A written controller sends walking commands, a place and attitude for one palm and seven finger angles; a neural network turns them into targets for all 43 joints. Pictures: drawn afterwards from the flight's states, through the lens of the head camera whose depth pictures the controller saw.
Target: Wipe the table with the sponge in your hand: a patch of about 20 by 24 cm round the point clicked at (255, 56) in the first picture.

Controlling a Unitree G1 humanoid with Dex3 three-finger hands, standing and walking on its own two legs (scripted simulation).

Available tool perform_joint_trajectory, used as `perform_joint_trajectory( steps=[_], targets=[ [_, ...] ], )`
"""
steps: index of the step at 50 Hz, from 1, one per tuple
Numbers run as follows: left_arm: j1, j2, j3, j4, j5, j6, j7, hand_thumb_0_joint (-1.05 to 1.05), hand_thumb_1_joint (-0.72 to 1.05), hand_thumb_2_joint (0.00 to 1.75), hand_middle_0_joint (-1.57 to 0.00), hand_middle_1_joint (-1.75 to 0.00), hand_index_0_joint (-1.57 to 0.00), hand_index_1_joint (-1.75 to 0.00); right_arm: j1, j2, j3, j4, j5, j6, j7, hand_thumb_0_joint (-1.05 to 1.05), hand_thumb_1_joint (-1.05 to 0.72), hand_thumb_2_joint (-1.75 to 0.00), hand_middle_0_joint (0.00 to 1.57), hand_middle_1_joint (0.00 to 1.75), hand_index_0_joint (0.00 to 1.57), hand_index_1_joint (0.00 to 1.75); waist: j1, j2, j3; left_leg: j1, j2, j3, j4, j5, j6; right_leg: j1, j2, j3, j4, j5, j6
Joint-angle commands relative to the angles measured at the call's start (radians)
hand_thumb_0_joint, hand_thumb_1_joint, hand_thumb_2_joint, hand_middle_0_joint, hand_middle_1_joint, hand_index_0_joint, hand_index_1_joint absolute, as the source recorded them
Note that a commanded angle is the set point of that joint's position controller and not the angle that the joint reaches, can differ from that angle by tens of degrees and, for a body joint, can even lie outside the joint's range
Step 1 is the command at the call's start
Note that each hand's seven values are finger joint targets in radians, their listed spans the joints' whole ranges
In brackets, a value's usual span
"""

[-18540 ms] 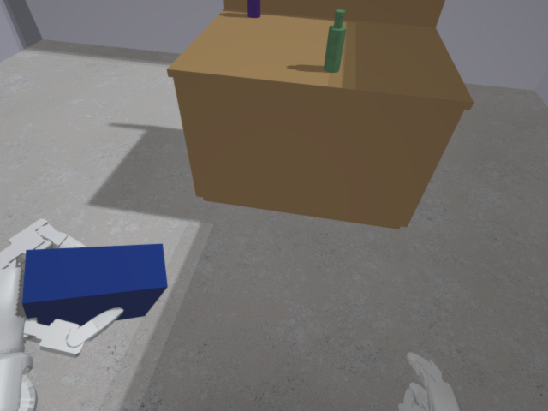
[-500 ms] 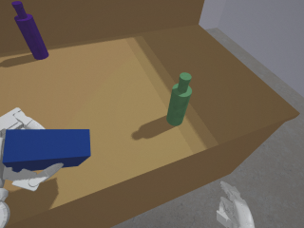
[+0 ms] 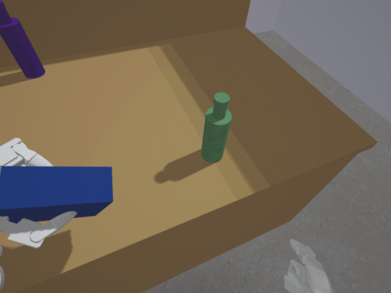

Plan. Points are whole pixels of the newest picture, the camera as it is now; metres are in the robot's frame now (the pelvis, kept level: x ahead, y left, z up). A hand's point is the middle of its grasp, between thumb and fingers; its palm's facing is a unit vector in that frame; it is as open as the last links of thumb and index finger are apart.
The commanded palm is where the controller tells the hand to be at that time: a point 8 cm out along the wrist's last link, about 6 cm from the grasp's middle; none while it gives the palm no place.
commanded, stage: shuffle to correct the standing spot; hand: left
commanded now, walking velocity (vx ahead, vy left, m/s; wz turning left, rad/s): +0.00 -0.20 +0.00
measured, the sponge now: (74, 195) +0.23 +0.20 +0.14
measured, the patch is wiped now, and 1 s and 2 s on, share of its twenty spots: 0.00 0.00 0.00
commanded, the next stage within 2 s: none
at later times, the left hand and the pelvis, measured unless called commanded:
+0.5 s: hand (28, 207) +0.20 +0.25 +0.16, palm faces +0.32 -0.86 -0.40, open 9.4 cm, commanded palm +0.14 +0.28 +0.18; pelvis -0.01 +0.00 +0.00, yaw +1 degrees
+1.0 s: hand (28, 205) +0.20 +0.25 +0.16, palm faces +0.31 -0.85 -0.42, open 9.4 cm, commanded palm +0.14 +0.28 +0.18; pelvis -0.01 +0.00 +0.00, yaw +1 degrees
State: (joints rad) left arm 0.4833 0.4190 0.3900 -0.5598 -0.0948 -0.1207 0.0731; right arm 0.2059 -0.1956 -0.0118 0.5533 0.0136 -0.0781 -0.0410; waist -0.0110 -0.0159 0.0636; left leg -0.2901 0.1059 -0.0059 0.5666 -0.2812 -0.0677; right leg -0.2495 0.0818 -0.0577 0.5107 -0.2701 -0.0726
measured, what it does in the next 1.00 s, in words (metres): stands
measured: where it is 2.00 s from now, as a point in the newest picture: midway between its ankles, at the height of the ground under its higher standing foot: outside the picture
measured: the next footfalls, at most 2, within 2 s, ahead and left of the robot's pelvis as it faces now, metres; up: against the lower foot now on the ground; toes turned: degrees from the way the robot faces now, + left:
none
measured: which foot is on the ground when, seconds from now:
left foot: down 0.00-1.00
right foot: down 0.00-1.00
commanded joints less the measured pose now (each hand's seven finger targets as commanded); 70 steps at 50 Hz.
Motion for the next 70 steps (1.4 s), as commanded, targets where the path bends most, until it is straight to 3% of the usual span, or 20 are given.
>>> perform_joint_trajectory(
  steps=[1,3,4,7,12,15,22,24,27,29,35,40,42,45,47,53,55,62,65,70],
  targets=[
    [-0.029,0.157,0.124,-0.228,-0.011,-0.071,0.017,0.00,0.10,1.30,-1.20,-1.60,-1.20,-1.60,-0.071,-0.131,-0.056,-0.160,0.003,-0.051,-0.004,0.00,-0.90,-0.90,0.20,0.30,0.20,0.30,0.007,0.068,-0.195,0.094,0.034,-0.016,-0.020,0.290,0.085,0.065,-0.139,0.101,-0.074,0.335,0.028],
    [-0.017,0.177,0.142,-0.235,-0.015,-0.070,0.020,0.00,0.10,1.30,-1.20,-1.60,-1.20,-1.60,-0.087,-0.127,-0.049,-0.156,0.006,-0.049,-0.002,0.00,-0.90,-0.90,0.20,0.30,0.20,0.30,0.007,0.077,-0.189,0.101,0.032,-0.015,-0.034,0.261,0.085,0.050,-0.136,0.102,-0.084,0.308,0.029],
    [-0.027,0.147,0.117,-0.231,-0.015,-0.071,0.017,0.00,0.10,1.30,-1.20,-1.60,-1.20,-1.60,-0.080,-0.127,-0.049,-0.159,0.002,-0.047,-0.004,0.00,-0.90,-0.90,0.20,0.30,0.20,0.30,0.004,0.079,-0.179,0.088,0.034,-0.023,-0.038,0.245,0.086,0.049,-0.135,0.097,-0.082,0.289,0.030],
    [-0.042,0.157,0.125,-0.214,-0.013,-0.068,0.015,0.00,0.10,1.30,-1.20,-1.60,-1.20,-1.60,-0.072,-0.128,-0.053,-0.159,0.001,-0.044,-0.005,0.00,-0.90,-0.90,0.20,0.30,0.20,0.30,0.006,0.061,-0.168,0.072,0.026,-0.019,-0.033,0.173,0.084,0.040,-0.145,0.124,-0.104,0.253,0.030],
    [-0.065,0.152,0.114,-0.227,-0.012,-0.067,0.018,0.00,0.10,1.30,-1.20,-1.60,-1.20,-1.60,-0.076,-0.128,-0.052,-0.162,0.000,-0.043,-0.004,0.00,-0.90,-0.90,0.20,0.30,0.20,0.30,0.005,0.055,-0.169,0.078,0.022,-0.023,-0.040,0.161,0.084,0.039,-0.150,0.123,-0.109,0.240,0.028],
    [-0.065,0.150,0.109,-0.243,-0.009,-0.070,0.021,0.00,0.10,1.30,-1.20,-1.60,-1.20,-1.60,-0.086,-0.127,-0.049,-0.163,0.000,-0.045,-0.004,0.00,-0.90,-0.90,0.20,0.30,0.20,0.30,0.007,0.102,-0.167,0.079,0.045,-0.047,-0.077,0.173,0.092,0.039,-0.132,0.102,-0.095,0.223,0.038],
    [-0.059,0.154,0.113,-0.225,-0.006,-0.069,0.021,0.00,0.10,1.30,-1.20,-1.60,-1.20,-1.60,-0.081,-0.126,-0.049,-0.166,0.003,-0.043,0.002,0.00,-0.90,-0.90,0.20,0.30,0.20,0.30,0.009,0.081,-0.158,0.050,0.043,-0.046,-0.081,0.107,0.090,0.049,-0.134,0.109,-0.116,0.179,0.038],
    [-0.049,0.151,0.112,-0.234,-0.008,-0.072,0.024,0.00,0.10,1.30,-1.20,-1.60,-1.20,-1.60,-0.088,-0.124,-0.045,-0.164,0.004,-0.043,0.003,0.00,-0.90,-0.90,0.20,0.30,0.20,0.30,0.007,0.105,-0.161,0.056,0.044,-0.048,-0.091,0.090,0.093,0.044,-0.130,0.099,-0.116,0.163,0.036],
    [-0.056,0.157,0.117,-0.241,-0.007,-0.073,0.023,0.00,0.10,1.30,-1.20,-1.60,-1.20,-1.60,-0.076,-0.128,-0.050,-0.166,0.004,-0.043,0.004,0.00,-0.90,-0.90,0.20,0.30,0.20,0.30,0.007,0.088,-0.166,0.058,0.036,-0.044,-0.073,0.102,0.087,0.040,-0.141,0.115,-0.116,0.178,0.026],
    [-0.042,0.148,0.111,-0.230,-0.010,-0.071,0.023,0.00,0.10,1.30,-1.20,-1.60,-1.20,-1.60,-0.084,-0.124,-0.044,-0.164,0.004,-0.043,0.004,0.00,-0.90,-0.90,0.20,0.30,0.20,0.30,0.004,0.102,-0.153,0.049,0.042,-0.052,-0.090,0.074,0.092,0.032,-0.132,0.101,-0.120,0.149,0.031],
    [-0.060,0.146,0.106,-0.228,-0.010,-0.065,0.026,0.00,0.10,1.30,-1.20,-1.60,-1.20,-1.60,-0.077,-0.124,-0.043,-0.163,0.007,-0.039,0.003,0.00,-0.90,-0.90,0.20,0.30,0.20,0.30,0.001,0.060,-0.138,0.043,0.016,-0.038,-0.062,-0.006,0.087,-0.005,-0.149,0.130,-0.151,0.073,0.016],
    [-0.061,0.155,0.111,-0.241,-0.005,-0.068,0.031,0.00,0.10,1.30,-1.20,-1.60,-1.20,-1.60,-0.088,-0.123,-0.040,-0.164,0.005,-0.042,0.002,0.00,-0.90,-0.90,0.20,0.30,0.20,0.30,0.004,0.111,-0.134,0.044,0.044,-0.061,-0.097,0.026,0.097,0.004,-0.130,0.109,-0.127,0.096,0.028],
    [-0.056,0.158,0.118,-0.235,-0.002,-0.066,0.031,0.00,0.10,1.30,-1.20,-1.60,-1.20,-1.60,-0.075,-0.124,-0.044,-0.161,0.006,-0.040,0.003,0.00,-0.90,-0.90,0.20,0.30,0.20,0.30,0.008,0.086,-0.158,0.042,0.046,-0.059,-0.084,0.083,0.095,0.045,-0.132,0.108,-0.119,0.150,0.028],
    [-0.043,0.157,0.117,-0.231,-0.004,-0.066,0.030,0.00,0.10,1.30,-1.20,-1.60,-1.20,-1.60,-0.079,-0.126,-0.044,-0.161,0.006,-0.041,0.006,0.00,-0.90,-0.90,0.20,0.30,0.20,0.30,0.007,0.116,-0.161,0.048,0.057,-0.067,-0.090,0.145,0.096,0.058,-0.125,0.088,-0.102,0.185,0.030],
    [-0.040,0.157,0.119,-0.229,-0.005,-0.064,0.027,0.00,0.10,1.30,-1.20,-1.60,-1.20,-1.60,-0.072,-0.126,-0.048,-0.163,0.008,-0.038,0.008,0.00,-0.90,-0.90,0.20,0.30,0.20,0.30,0.007,0.086,-0.172,0.057,0.054,-0.058,-0.066,0.181,0.092,0.068,-0.133,0.093,-0.103,0.226,0.026],
    [-0.012,0.166,0.123,-0.252,-0.013,-0.068,0.025,0.00,0.10,1.30,-1.20,-1.60,-1.20,-1.60,-0.085,-0.124,-0.043,-0.161,0.014,-0.033,0.013,0.00,-0.90,-0.90,0.20,0.30,0.20,0.30,0.003,0.111,-0.183,0.082,0.055,-0.057,-0.065,0.235,0.091,0.067,-0.133,0.080,-0.095,0.264,0.018],
    [-0.021,0.163,0.124,-0.244,-0.011,-0.067,0.024,0.00,0.10,1.30,-1.20,-1.60,-1.20,-1.60,-0.078,-0.127,-0.046,-0.164,0.008,-0.032,0.011,0.00,-0.90,-0.90,0.20,0.30,0.20,0.30,0.006,0.111,-0.176,0.063,0.064,-0.066,-0.069,0.228,0.091,0.079,-0.134,0.076,-0.098,0.254,0.027],
    [-0.053,0.155,0.112,-0.224,-0.014,-0.057,0.029,0.00,0.10,1.30,-1.20,-1.60,-1.20,-1.60,-0.073,-0.125,-0.045,-0.161,0.012,-0.025,0.009,0.00,-0.90,-0.90,0.20,0.30,0.20,0.30,-0.002,0.040,-0.142,0.055,0.014,-0.037,-0.036,0.022,0.083,-0.001,-0.170,0.140,-0.157,0.121,0.002],
    [-0.068,0.154,0.106,-0.245,-0.012,-0.062,0.033,0.00,0.10,1.30,-1.20,-1.60,-1.20,-1.60,-0.089,-0.123,-0.040,-0.161,0.009,-0.028,0.006,0.00,-0.90,-0.90,0.20,0.30,0.20,0.30,-0.001,0.098,-0.138,0.059,0.035,-0.062,-0.079,0.041,0.091,-0.003,-0.153,0.118,-0.136,0.115,0.010],
    [-0.065,0.150,0.100,-0.240,-0.004,-0.062,0.033,0.00,0.10,1.30,-1.20,-1.60,-1.20,-1.60,-0.094,-0.123,-0.040,-0.163,0.011,-0.033,0.008,0.00,-0.90,-0.90,0.20,0.30,0.20,0.30,0.005,0.130,-0.147,0.045,0.065,-0.085,-0.114,0.106,0.098,0.047,-0.126,0.087,-0.111,0.156,0.032]
  ],
)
